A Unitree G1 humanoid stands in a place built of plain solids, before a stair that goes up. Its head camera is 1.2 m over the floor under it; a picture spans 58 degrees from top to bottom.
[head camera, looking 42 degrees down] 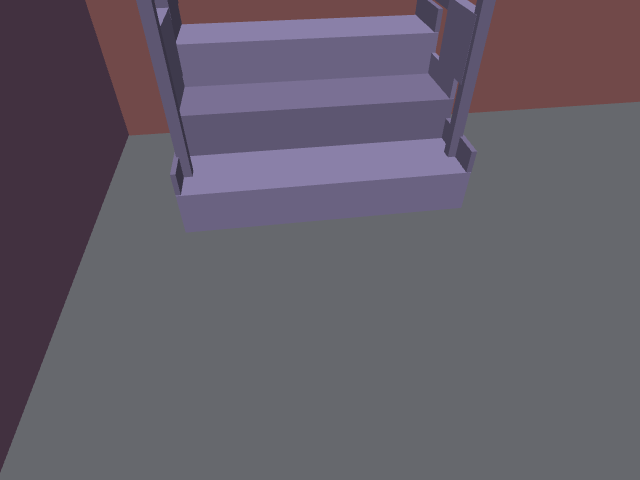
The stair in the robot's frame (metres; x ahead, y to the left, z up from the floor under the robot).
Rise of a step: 0.19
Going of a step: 0.30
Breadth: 1.22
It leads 8 degrees to the left of straight ahead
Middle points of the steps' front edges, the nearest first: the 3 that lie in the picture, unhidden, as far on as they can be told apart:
1.46 -0.04 0.19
1.76 0.01 0.38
2.06 0.05 0.57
